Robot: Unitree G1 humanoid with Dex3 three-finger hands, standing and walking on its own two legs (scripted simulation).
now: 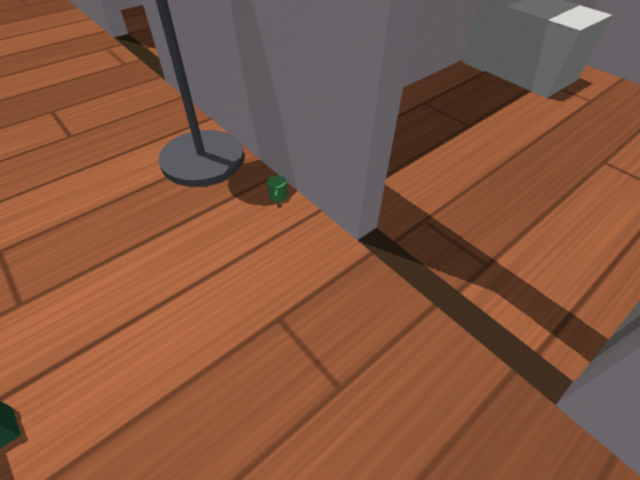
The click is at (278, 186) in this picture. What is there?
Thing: mug
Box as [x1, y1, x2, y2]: [267, 175, 286, 203]
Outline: 279,175 272,176 267,181 269,197 276,203 278,201 283,200 286,197 285,179
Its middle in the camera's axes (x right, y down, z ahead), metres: -0.18 -0.24 +1.80
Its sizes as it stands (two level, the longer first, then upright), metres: 0.122 0.088 0.088
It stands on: the floor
